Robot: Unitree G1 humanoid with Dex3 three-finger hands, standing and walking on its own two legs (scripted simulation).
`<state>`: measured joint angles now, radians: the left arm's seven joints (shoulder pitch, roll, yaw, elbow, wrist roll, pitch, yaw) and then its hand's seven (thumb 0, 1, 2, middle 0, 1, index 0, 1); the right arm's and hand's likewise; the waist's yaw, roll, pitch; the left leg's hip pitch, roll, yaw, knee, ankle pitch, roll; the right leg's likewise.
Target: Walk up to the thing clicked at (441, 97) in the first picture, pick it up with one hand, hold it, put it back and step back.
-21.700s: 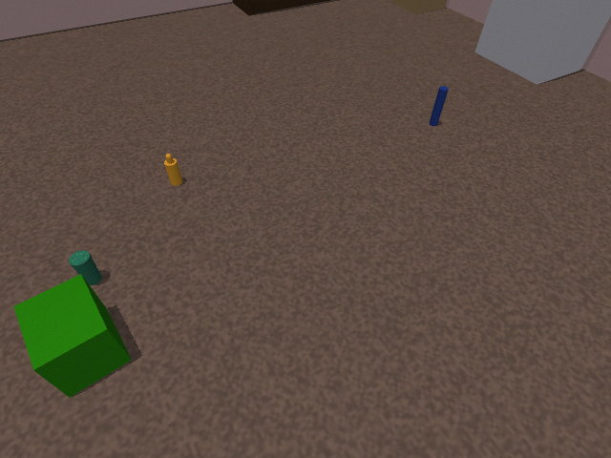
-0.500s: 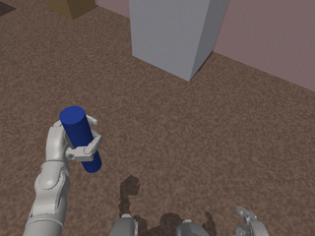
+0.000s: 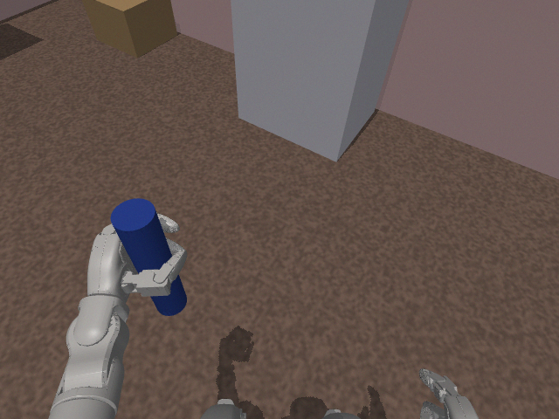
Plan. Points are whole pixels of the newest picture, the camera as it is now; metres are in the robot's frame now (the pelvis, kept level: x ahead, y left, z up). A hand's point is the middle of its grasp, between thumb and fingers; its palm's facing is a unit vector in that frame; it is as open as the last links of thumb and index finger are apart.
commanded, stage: hold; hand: left
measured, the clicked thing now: (155, 265) +0.33 +0.18 +0.02
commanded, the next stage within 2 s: none
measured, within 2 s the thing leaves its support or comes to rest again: neither
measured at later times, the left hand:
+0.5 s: hand (159, 253) +0.33 +0.17 +0.07, palm faces +0.02 -1.00 +0.01, open 6.8 cm
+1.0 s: hand (158, 254) +0.32 +0.16 +0.07, palm faces +0.01 -1.00 +0.00, open 6.8 cm
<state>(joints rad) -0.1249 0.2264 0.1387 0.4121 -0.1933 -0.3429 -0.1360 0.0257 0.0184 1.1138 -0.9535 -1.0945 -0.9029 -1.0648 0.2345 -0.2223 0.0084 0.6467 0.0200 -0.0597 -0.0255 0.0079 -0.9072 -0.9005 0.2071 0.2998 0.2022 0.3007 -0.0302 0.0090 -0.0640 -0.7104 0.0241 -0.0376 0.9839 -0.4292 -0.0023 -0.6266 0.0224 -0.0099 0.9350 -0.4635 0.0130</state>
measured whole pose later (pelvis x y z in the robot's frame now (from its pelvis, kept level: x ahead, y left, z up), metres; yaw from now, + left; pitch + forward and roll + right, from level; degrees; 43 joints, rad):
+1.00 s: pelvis +0.00 +0.00 +0.02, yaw +0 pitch +5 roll -2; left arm -0.11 0.22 0.13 0.41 -0.20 -0.32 -0.15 0.03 0.02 1.11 -0.95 -1.10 -0.90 -1.07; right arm 0.23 -0.23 0.01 0.66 0.02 -0.06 -0.03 0.01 -0.91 -0.90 0.21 0.30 0.20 0.30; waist -0.02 0.01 -0.04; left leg -0.58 0.02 -0.03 0.87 -0.38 0.00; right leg -0.50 0.02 0.00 0.83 -0.42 0.01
